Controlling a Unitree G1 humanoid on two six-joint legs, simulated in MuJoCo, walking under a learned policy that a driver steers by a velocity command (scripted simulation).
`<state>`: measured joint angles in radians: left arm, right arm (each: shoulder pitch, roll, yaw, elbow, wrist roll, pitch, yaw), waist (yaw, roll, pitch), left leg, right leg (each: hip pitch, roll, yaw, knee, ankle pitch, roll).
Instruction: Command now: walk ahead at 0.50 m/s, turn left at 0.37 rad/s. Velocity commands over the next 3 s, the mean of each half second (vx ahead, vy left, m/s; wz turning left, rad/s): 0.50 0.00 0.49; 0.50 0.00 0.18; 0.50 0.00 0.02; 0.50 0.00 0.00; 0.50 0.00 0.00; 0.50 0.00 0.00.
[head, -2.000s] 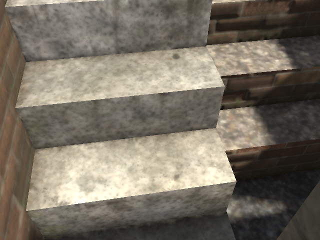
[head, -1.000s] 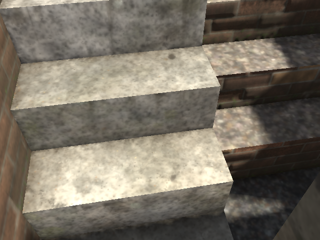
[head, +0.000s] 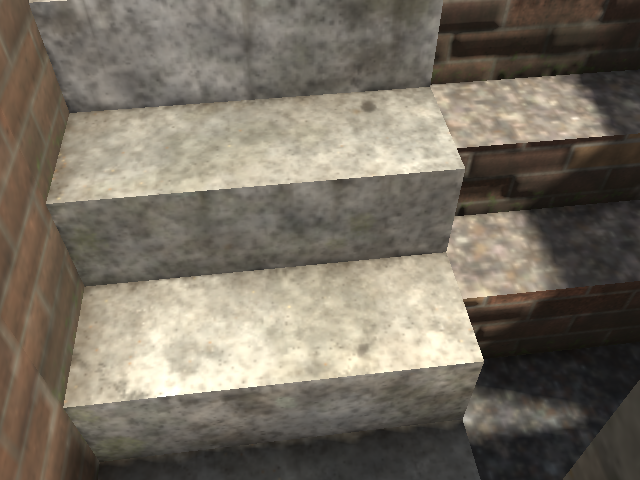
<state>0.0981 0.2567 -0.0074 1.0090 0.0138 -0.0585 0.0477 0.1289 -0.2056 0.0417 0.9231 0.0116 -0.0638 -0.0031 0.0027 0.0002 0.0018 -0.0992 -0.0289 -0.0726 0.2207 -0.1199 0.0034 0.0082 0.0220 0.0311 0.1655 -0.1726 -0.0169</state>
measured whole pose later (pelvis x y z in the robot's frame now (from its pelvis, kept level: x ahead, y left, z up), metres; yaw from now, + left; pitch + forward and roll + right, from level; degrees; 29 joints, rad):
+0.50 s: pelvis +0.01 +0.03 -0.02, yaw +13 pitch +1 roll +1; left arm 0.09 0.31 0.02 0.85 0.01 0.00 0.03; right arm 0.18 -0.23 -0.01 0.81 -0.03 -0.04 0.00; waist 0.02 -0.02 0.03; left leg -0.25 -0.18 -0.24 0.48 -0.22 0.05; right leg -0.12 -0.05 -0.08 0.52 -0.44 0.02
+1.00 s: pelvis +0.03 +0.02 -0.01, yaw +14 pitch +0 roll +2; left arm 0.08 0.26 0.00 0.91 0.00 -0.03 0.04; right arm 0.16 -0.20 0.05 0.86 -0.01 -0.07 -0.02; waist 0.01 -0.01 0.00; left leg -0.11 -0.17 -0.28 0.28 -0.14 0.04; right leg -0.01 -0.01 -0.04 0.30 -0.29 -0.03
